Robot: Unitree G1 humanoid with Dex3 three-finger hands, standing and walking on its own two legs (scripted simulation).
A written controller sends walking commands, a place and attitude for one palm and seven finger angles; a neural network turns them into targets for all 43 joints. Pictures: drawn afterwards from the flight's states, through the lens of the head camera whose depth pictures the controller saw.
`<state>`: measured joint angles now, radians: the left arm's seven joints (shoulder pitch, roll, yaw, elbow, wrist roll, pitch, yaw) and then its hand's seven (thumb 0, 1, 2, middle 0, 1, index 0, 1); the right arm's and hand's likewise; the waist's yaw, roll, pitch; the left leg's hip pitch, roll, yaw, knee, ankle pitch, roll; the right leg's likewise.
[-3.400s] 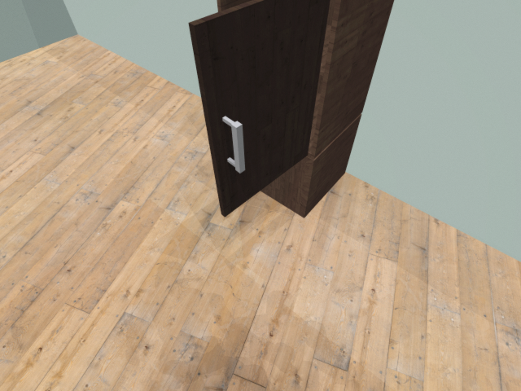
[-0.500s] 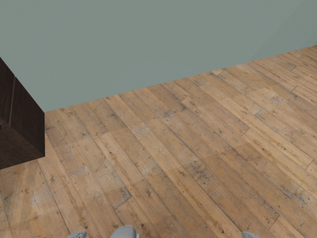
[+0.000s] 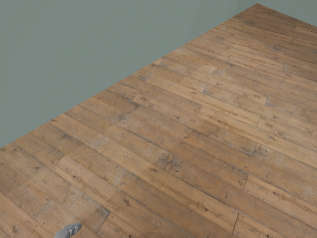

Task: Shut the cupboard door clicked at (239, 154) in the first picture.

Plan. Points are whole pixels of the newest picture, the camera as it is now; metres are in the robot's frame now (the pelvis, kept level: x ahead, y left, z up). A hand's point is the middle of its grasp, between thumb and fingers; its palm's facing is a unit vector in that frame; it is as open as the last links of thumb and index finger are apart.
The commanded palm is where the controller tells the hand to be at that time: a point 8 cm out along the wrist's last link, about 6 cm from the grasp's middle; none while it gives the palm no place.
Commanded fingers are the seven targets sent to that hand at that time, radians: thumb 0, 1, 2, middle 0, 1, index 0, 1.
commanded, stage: walk around to get in front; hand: left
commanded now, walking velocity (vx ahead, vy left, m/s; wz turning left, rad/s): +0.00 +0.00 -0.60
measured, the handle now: out of the picture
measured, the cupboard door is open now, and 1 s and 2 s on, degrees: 84 84 84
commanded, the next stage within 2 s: walk to a spot facing it in 1.92 s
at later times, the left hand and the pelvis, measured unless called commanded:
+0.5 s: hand (99, 234) +0.14 +0.18 -0.16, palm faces -0.19 -0.96 -0.21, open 7.3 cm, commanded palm none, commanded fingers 0.00 0.90 0.90 -0.20 -0.30 -0.20 -0.30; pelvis +0.04 +0.00 +0.01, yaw -15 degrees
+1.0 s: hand (144, 182) +0.28 +0.07 -0.14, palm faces -0.57 -0.78 -0.26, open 7.4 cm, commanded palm none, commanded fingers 0.00 0.90 0.90 -0.20 -0.30 -0.20 -0.30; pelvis +0.06 -0.03 -0.01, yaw -35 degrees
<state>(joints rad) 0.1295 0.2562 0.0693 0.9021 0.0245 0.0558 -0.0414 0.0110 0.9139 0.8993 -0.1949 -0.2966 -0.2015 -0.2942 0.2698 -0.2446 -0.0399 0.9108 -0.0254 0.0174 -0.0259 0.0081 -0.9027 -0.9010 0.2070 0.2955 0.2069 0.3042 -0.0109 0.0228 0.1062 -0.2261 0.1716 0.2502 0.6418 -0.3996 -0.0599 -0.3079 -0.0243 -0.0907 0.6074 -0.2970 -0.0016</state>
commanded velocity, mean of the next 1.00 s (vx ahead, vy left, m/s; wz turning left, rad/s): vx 0.07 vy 0.00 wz -0.60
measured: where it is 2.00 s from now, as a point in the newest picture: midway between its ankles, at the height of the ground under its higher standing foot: (210, 209)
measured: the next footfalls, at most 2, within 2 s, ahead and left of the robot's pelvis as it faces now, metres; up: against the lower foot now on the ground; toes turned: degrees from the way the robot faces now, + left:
left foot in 0.52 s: +0.11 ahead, +0.11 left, +0.00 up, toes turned -16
right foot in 0.96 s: +0.04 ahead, -0.14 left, +0.00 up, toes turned -41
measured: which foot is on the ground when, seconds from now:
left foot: down 0.00-0.00, up 0.02-0.50, down 0.52-0.96, up 0.98-1.00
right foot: down 0.00-0.52, up 0.54-0.94, down 0.96-1.00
